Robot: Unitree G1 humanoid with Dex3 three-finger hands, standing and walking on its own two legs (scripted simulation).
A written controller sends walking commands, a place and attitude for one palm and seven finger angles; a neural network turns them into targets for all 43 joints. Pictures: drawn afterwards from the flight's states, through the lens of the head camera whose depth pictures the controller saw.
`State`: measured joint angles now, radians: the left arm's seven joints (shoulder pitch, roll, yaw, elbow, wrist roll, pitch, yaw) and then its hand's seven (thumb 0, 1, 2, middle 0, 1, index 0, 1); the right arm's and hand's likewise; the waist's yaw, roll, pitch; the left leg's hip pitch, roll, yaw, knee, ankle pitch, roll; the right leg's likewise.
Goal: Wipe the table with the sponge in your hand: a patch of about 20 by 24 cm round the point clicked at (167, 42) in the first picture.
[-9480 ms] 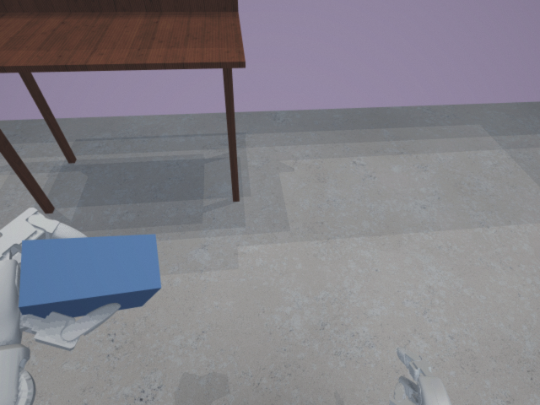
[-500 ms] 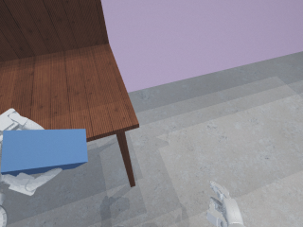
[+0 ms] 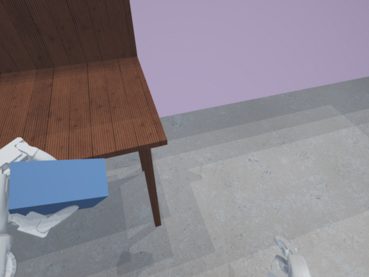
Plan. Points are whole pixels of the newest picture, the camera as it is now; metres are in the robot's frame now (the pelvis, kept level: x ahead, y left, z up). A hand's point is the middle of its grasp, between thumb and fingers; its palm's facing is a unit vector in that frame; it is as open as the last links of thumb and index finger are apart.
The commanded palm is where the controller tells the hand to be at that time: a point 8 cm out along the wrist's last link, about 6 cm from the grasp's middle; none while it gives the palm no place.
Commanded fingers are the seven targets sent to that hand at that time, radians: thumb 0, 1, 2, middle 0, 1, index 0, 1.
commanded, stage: come to a stop and stand still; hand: left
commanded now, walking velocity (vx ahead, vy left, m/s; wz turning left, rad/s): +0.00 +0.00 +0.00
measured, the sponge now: (72, 187) +0.22 +0.21 +0.15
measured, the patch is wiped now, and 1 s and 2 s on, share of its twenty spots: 0.00 0.00 0.00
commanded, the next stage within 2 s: look again from close up in 0.66 s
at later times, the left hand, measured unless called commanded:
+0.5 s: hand (34, 195) +0.20 +0.25 +0.16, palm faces +0.39 -0.82 -0.41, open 10.1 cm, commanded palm +0.15 +0.29 +0.18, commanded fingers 0.00 0.10 1.30 -1.20 -1.60 -1.20 -1.60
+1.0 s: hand (35, 167) +0.24 +0.28 +0.16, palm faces +0.34 -0.86 -0.38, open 10.1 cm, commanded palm +0.18 +0.32 +0.18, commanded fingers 0.00 0.10 1.30 -1.20 -1.60 -1.20 -1.60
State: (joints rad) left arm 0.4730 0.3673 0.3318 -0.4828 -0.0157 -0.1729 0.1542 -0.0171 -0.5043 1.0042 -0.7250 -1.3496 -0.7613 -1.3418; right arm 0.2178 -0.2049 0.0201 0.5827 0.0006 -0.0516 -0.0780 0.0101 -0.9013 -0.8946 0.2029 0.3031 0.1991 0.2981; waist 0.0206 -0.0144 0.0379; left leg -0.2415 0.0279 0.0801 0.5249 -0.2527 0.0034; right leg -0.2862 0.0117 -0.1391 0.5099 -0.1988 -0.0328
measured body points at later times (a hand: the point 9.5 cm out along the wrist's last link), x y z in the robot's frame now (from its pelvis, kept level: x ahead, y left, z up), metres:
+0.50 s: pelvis -0.02 +0.01 +0.00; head -0.01 +0.01 +0.45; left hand +0.17 +0.30 +0.18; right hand +0.13 -0.22 -0.09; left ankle +0.01 +0.12 -0.73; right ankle +0.05 -0.07 -0.73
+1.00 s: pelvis +0.01 +0.04 +0.01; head +0.04 +0.05 +0.45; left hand +0.22 +0.32 +0.18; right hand +0.17 -0.19 -0.07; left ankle +0.01 +0.12 -0.73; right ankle +0.05 -0.07 -0.73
